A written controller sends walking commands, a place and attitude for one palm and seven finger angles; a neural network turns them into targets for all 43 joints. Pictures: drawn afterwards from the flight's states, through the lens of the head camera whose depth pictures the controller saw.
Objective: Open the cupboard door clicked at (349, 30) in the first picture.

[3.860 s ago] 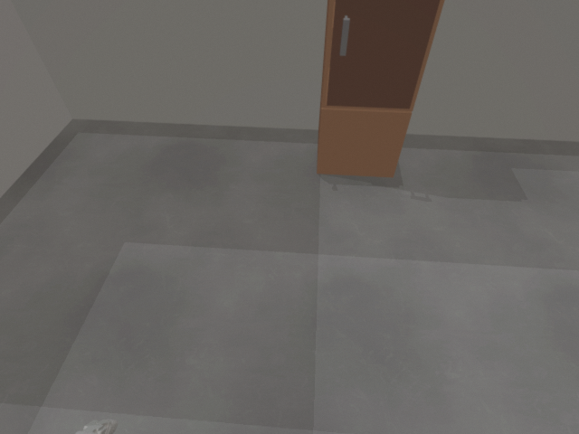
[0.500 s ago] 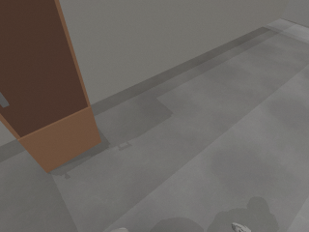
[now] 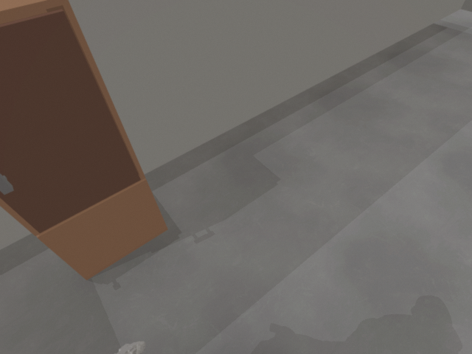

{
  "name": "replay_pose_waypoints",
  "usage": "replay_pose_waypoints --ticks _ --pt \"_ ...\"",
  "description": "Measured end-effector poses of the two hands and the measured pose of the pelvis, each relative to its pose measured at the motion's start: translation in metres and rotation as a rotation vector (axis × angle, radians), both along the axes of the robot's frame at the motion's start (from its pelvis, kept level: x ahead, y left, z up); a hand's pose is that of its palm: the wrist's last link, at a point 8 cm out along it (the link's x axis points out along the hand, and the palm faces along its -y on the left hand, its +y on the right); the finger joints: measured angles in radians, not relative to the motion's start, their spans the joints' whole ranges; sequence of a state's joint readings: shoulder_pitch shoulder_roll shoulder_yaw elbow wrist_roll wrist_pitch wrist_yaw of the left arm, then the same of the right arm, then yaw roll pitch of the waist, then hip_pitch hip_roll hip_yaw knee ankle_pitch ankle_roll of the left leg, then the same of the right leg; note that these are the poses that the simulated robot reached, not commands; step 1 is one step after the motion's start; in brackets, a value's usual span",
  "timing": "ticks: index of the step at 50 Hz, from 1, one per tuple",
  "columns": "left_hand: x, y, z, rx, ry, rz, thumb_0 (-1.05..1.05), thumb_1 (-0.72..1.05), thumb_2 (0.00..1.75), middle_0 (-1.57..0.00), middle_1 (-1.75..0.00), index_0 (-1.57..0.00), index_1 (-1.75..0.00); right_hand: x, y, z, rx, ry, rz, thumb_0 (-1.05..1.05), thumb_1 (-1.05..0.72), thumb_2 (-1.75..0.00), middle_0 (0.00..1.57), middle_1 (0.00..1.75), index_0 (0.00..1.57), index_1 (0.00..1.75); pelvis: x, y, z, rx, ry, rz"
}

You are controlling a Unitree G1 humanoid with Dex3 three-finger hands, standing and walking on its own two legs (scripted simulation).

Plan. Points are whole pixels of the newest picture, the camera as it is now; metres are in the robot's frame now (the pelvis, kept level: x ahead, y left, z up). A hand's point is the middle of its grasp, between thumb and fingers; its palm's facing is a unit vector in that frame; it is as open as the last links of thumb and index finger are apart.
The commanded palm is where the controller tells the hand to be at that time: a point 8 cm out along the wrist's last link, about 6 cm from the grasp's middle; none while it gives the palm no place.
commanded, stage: turn to face it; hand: left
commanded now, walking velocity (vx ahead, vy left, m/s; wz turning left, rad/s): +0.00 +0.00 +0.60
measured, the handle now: out of the picture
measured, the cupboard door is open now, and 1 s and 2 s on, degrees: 0 0 0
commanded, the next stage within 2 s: take the last steps up to it in 0.90 s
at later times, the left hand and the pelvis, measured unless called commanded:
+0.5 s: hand out of the picture -0.04 +0.26 -0.18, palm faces +0.35 -0.90 -0.27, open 7.3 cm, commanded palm none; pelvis -0.01 +0.03 +0.00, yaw +18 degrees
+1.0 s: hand out of the picture -0.04 +0.18 -0.14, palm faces +0.52 -0.81 -0.27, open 7.3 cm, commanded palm none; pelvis +0.00 -0.02 +0.01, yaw +32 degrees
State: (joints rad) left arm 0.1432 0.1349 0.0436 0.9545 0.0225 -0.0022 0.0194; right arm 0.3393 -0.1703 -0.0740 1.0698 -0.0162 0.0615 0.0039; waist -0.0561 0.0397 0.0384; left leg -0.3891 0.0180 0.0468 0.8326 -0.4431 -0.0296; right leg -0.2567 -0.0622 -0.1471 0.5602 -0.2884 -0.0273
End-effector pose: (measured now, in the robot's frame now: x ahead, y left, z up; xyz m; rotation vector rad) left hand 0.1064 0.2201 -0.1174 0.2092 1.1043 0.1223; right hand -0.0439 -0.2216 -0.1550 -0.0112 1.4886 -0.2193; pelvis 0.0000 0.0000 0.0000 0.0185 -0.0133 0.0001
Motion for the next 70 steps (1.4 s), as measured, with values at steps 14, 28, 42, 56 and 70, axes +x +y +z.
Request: replay_pose_waypoints --ticks 14,28,42,56,70 --pt "-0.100 0.040 -0.009 0.021 0.116 0.258 0.00 0.91 0.90 -0.20 -0.30 -0.20 -0.30 0.160 -0.013 0.023 -0.080 -0.245 0.317 0.01 -0.92 -0.90 0.19 0.30 0.19 0.30 -0.003 0.007 0.001 0.003 0.003 0.188" --pt "-0.166 0.086 -0.016 0.006 0.171 0.453 0.00 0.91 0.90 -0.20 -0.30 -0.20 -0.30 0.228 0.045 0.049 -0.118 -0.379 0.560 0.00 -0.91 -0.90 0.20 0.30 0.20 0.30 -0.010 0.033 0.002 -0.038 0.014 0.347" --pt "-0.145 0.032 0.008 0.072 0.037 0.515 0.00 0.91 0.90 -0.20 -0.30 -0.20 -0.30 0.217 0.027 0.002 0.020 -0.256 0.599 0.01 -0.91 -0.90 0.20 0.30 0.20 0.30 -0.001 -0.008 -0.005 -0.003 0.003 0.489" --pt "-0.223 -0.014 -0.006 -0.042 0.164 0.675 0.00 0.91 0.90 -0.20 -0.30 -0.20 -0.30 0.222 0.039 0.019 -0.020 -0.189 0.742 0.01 -0.91 -0.90 0.19 0.30 0.20 0.30 -0.007 -0.006 0.006 0.007 0.014 0.593" --pt "-0.242 0.014 -0.020 -0.137 0.280 0.716 0.01 0.91 0.90 -0.20 -0.30 -0.20 -0.30 0.185 0.078 0.027 -0.029 -0.140 0.741 0.00 -0.91 -0.90 0.20 0.30 0.20 0.30 0.016 0.040 0.008 -0.023 -0.002 0.610"
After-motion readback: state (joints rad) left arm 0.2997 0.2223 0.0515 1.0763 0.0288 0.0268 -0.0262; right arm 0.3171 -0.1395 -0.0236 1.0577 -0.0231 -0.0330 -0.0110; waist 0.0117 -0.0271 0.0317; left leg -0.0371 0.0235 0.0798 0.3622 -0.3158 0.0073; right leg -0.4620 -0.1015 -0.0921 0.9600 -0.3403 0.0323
